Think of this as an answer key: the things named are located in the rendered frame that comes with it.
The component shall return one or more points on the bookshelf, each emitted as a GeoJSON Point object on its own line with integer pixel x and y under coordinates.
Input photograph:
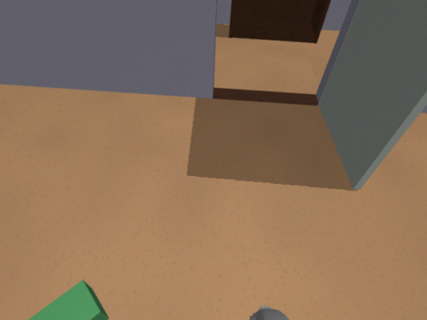
{"type": "Point", "coordinates": [280, 20]}

